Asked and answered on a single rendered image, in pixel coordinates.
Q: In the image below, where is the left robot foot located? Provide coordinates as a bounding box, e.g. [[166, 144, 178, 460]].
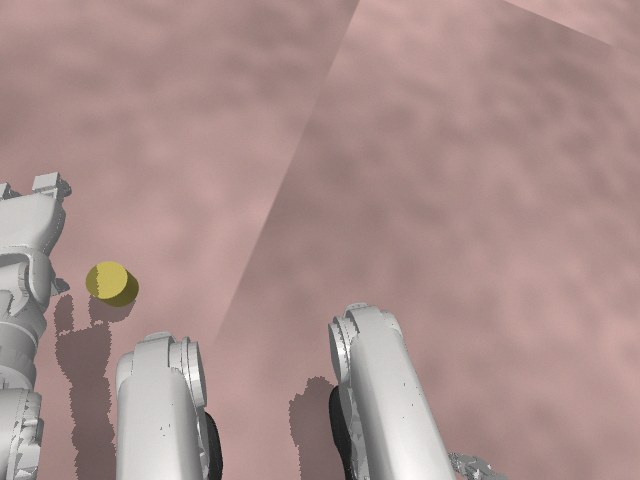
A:
[[205, 412, 223, 480]]

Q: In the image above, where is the left robot hand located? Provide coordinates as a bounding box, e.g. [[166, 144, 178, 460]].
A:
[[0, 172, 72, 297]]

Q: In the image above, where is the right robot foot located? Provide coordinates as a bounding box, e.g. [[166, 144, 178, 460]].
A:
[[329, 385, 356, 480]]

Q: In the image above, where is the tin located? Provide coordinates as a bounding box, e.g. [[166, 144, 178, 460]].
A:
[[86, 261, 139, 307]]

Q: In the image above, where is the right robot hand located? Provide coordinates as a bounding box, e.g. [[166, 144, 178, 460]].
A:
[[448, 453, 509, 480]]

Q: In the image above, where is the left robot arm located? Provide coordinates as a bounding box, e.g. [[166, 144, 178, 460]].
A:
[[0, 247, 52, 480]]

